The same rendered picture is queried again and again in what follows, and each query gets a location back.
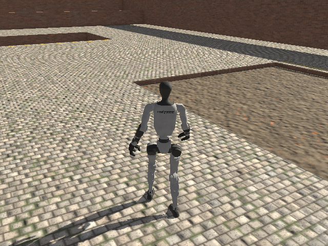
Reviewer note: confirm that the right robot upper arm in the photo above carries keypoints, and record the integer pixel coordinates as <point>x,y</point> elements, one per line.
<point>183,116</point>

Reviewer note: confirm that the robot right hand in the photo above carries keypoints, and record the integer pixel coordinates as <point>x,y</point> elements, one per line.
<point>182,134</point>

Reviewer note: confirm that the robot left forearm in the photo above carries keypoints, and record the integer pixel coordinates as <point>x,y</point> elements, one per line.
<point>137,136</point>

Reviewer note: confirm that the robot right forearm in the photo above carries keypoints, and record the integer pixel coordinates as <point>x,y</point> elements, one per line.
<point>187,132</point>

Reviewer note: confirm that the humanoid robot torso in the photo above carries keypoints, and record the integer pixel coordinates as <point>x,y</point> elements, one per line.
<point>164,125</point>

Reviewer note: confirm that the robot left hand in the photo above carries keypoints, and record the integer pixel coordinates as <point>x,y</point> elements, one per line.
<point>131,149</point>

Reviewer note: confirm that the left robot upper arm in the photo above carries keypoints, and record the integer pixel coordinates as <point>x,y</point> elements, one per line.
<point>146,115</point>

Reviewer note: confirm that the left robot thigh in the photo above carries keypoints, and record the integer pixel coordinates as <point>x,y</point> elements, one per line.
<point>152,151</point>

